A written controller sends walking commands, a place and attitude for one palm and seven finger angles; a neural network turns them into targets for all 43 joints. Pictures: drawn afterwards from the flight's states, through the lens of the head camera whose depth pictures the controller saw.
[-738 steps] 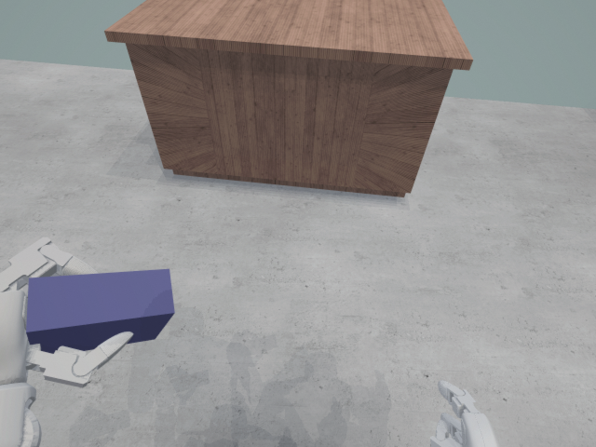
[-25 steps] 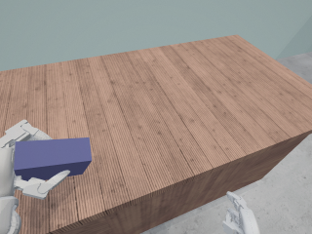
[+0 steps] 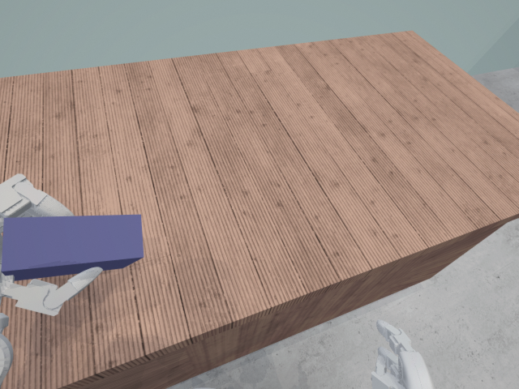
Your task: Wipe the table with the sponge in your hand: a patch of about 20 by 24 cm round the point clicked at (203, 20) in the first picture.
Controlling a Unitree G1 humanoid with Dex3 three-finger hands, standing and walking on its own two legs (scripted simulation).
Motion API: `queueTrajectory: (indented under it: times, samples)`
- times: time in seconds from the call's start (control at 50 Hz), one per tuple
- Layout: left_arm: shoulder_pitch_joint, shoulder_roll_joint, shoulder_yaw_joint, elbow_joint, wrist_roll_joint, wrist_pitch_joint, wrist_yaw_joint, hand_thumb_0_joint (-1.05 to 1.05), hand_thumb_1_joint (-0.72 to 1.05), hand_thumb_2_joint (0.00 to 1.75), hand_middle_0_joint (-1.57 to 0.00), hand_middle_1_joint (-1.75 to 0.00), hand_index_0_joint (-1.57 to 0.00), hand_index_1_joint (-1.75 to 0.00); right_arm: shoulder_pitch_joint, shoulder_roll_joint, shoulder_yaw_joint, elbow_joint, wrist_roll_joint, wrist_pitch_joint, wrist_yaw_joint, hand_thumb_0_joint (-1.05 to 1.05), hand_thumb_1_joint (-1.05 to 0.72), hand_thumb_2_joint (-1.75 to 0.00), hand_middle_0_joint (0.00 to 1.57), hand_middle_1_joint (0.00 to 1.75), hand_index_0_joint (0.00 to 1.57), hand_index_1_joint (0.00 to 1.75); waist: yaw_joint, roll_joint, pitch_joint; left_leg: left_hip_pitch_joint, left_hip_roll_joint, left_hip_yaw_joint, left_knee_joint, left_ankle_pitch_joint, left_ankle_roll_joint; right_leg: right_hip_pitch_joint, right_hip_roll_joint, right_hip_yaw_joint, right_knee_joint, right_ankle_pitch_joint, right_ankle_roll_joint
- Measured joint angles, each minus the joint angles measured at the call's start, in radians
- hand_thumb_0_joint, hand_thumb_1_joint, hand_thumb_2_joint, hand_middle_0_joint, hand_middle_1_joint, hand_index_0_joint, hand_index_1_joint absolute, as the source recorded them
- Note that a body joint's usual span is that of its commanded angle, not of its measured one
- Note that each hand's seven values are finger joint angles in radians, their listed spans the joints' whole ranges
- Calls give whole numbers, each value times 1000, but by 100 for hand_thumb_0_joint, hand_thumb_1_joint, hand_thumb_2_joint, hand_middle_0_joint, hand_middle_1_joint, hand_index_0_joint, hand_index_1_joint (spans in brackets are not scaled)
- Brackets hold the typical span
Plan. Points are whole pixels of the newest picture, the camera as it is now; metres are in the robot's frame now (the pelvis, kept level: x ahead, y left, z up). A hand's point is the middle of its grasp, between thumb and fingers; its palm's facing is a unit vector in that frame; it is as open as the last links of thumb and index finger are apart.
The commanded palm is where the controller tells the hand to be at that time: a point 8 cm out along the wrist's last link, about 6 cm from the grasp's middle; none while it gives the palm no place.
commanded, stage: come to a stop and stand still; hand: left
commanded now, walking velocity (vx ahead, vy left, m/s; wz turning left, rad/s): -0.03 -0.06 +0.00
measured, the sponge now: (94, 246) +0.24 +0.23 +0.13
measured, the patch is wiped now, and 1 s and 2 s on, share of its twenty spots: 0.00 0.00 0.00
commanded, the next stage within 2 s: look again from close up in 1.08 s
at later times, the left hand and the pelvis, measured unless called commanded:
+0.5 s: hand (46, 228) +0.23 +0.26 +0.17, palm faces +0.41 -0.82 -0.40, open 9.3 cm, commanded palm +0.16 +0.28 +0.18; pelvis -0.01 +0.00 +0.00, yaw -1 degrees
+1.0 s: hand (73, 241) +0.23 +0.24 +0.15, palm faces +0.33 -0.86 -0.38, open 9.3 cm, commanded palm +0.17 +0.28 +0.18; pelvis +0.01 +0.00 +0.00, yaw -1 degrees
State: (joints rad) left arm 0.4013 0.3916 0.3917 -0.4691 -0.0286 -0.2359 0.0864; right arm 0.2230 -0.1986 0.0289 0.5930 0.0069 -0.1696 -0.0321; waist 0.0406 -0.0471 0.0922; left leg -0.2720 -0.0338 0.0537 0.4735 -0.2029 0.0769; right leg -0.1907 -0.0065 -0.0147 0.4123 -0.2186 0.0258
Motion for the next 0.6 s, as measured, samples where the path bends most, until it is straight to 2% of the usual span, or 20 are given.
queueTrajectory:
  times: [0.12, 0.3, 0.32, 0.34, 0.38, 0.42, 0.46, 0.52, 0.6]
  samples:
    - [-3, -18, -30, -9, 7, -3, -4, -1, -42, 104, -80, -138, -81, -138, -33, 19, 8, -17, -4, 5, 10, 1, -90, -90, 21, 30, 21, 30, -5, 2, -11, 8, -8, 8, -9, 0, 5, 2, -9, 7, -1, -3, 8]
    - [28, -8, -36, -7, 8, 25, -9, -1, -42, 104, -81, -138, -81, -138, -45, 28, 18, -44, -4, 28, 4, 1, -90, -90, 21, 30, 21, 30, -10, 9, -10, 12, -4, 2, -14, 2, 4, 16, -4, 2, -25, 8, 7]
    - [-18, 25, -23, -4, 50, 25, -33, -1, -42, 104, -81, -138, -81, -138, -29, 25, 9, -50, -20, 16, 5, 1, -90, -90, 21, 30, 21, 30, 9, 9, -9, -6, -1, -2, 1, -1, 3, 3, -1, -3, -15, 6, 5]
    - [-89, 71, 0, 34, 66, -5, -52, -1, -43, 104, -81, -138, -81, -138, -24, 24, 6, -38, -27, 2, 7, 1, -90, -90, 21, 30, 21, 30, 25, 2, -9, -25, -1, -6, 14, -3, 3, -16, -1, -8, 2, 1, 2]
    - [-199, 104, 41, 116, 44, -24, -48, -1, -43, 104, -81, -138, -81, -138, -30, 22, 4, -21, -19, 2, 24, 1, -90, -90, 21, 30, 21, 30, 39, -6, -6, -33, -5, -3, 19, 1, -1, -43, -5, -4, 45, -14, -16]
    - [-219, 77, 74, 130, 19, -4, -25, -1, -43, 104, -81, -138, -81, -138, -35, 13, -2, -28, -12, 4, 45, 1, -90, -90, 21, 30, 21, 30, 28, 8, -6, -33, -5, 8, 34, -5, 1, -52, -7, 7, 73, -27, -18]
    - [-162, 29, 73, 92, 1, 6, -8, -1, -42, 104, -80, -138, -81, -138, -37, 3, -7, -37, -2, 5, 61, 1, -90, -90, 21, 30, 21, 30, 8, 30, -14, -30, -1, 20, 46, -15, 5, -50, -4, 19, 77, -28, 0]
    - [-39, -32, 4, 34, -3, 2, -11, -1, -42, 104, -80, -139, -80, -139, -25, -5, -11, -44, 5, 11, 60, 1, -90, -90, 21, 30, 21, 30, -15, 52, -31, -20, 3, 30, 41, -20, 5, -40, 0, 30, 66, -22, 7]
    - [50, -38, -62, 39, 6, -3, -30, -1, -42, 104, -80, -139, -81, -139, -1, -3, -10, -32, 5, 28, 26, 1, -90, -90, 21, 30, 21, 30, -24, 46, -45, -10, 9, 27, 24, -13, 0, -27, 6, 28, 41, -12, 1]
